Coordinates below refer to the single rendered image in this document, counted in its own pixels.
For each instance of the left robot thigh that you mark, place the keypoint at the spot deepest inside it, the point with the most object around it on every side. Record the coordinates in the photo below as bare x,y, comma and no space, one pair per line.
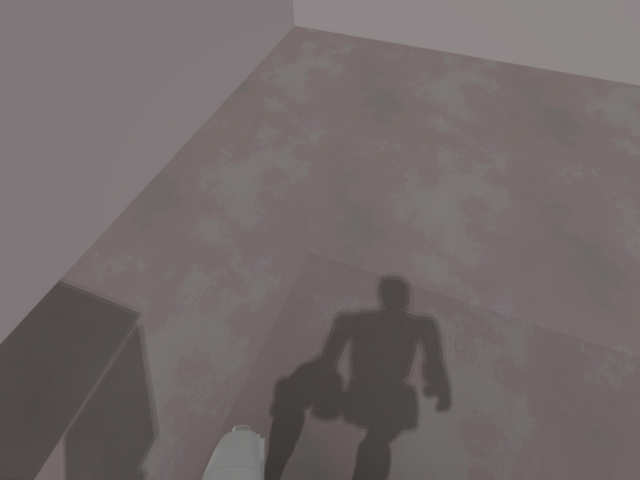
238,456

